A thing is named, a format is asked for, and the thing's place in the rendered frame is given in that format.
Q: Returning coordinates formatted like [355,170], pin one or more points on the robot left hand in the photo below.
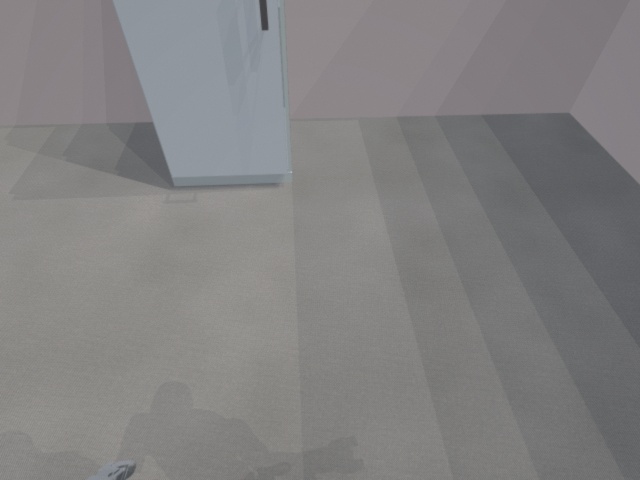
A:
[118,471]

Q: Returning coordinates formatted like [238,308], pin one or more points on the fridge door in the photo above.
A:
[212,79]

